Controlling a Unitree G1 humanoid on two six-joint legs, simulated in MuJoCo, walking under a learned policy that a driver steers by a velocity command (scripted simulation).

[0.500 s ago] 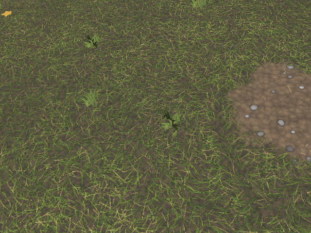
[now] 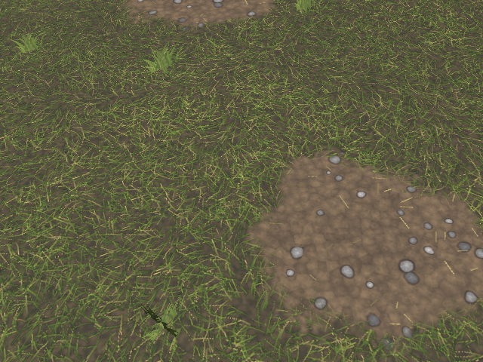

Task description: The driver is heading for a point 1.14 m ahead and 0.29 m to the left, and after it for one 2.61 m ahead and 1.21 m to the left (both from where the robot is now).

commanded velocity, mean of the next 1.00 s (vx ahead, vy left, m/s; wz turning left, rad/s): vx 0.61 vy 0.00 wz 0.56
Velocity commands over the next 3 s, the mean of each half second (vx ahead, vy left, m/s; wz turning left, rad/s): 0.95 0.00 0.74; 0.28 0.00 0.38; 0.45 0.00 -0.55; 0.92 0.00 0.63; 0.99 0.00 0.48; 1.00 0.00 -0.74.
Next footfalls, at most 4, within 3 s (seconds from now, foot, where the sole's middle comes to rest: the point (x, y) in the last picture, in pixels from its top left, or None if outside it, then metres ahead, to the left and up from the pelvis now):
0.26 right None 0.44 -0.16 -0.77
0.66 left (181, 299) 0.67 0.20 -0.77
1.30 right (265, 269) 0.75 -0.05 -0.77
1.74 left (181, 170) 1.17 0.22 -0.77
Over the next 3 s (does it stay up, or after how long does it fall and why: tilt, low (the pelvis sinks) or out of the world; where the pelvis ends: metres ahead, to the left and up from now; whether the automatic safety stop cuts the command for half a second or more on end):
stays up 1.84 0.71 -0.04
